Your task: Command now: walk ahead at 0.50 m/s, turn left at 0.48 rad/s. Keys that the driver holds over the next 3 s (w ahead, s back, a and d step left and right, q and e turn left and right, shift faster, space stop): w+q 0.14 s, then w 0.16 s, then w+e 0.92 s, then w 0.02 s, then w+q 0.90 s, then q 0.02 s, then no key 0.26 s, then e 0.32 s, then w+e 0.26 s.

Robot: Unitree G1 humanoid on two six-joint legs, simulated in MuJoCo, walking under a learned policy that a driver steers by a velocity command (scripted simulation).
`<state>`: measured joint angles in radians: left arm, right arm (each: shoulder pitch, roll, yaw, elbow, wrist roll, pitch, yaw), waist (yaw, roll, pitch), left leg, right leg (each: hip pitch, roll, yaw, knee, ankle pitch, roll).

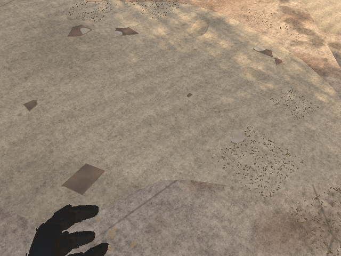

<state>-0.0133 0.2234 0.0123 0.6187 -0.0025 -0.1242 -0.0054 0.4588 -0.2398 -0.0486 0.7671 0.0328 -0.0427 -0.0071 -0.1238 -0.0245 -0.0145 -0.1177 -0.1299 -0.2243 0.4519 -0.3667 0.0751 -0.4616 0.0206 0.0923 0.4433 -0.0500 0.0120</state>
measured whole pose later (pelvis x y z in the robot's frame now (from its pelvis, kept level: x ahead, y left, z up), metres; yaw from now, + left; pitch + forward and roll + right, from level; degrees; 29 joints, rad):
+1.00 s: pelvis +0.50 +0.02 -0.02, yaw -9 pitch +2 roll +2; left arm 0.09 0.28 0.07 0.66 -0.02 -0.03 -0.05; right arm 0.32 -0.29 -0.09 0.83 0.01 -0.05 -0.02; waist -0.04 -0.01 0.03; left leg -0.04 0.12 0.21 0.72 -0.51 -0.07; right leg -0.54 -0.01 -0.04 0.67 -0.17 -0.10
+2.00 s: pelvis +1.06 -0.09 -0.01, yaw +0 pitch +3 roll +0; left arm 0.01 0.26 0.04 0.63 0.00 -0.13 -0.02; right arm 0.42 -0.29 -0.07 0.77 0.02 -0.02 -0.02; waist -0.09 0.00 0.00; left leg -0.08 -0.12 -0.25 0.52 -0.45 0.07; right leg -0.45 0.04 0.07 0.44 -0.04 -0.01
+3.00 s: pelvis +1.33 -0.09 +0.01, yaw -5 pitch +1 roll +4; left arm 0.40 0.26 0.05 0.85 0.00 -0.03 0.02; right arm 0.09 -0.31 -0.10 0.79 0.01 -0.04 -0.01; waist 0.05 0.03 -0.02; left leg -0.55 0.01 -0.01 0.91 -0.24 0.00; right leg -0.18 0.00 0.04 0.44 -0.28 -0.06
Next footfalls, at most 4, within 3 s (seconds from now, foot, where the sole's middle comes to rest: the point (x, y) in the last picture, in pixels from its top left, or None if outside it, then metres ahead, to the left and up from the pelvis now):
0.02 right None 0.15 -0.13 -0.77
0.46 left None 0.36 0.19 -0.77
0.98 right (175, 218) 0.63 -0.09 -0.77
1.50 left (142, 152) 0.97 0.02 -0.77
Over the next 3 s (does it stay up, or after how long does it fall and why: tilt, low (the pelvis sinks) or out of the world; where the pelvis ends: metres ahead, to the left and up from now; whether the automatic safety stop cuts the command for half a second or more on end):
stays up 1.33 -0.09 0.01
